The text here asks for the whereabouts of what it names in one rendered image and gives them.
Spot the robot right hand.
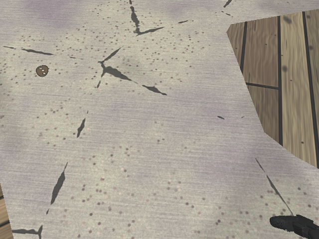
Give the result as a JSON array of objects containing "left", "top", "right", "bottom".
[{"left": 269, "top": 214, "right": 319, "bottom": 239}]

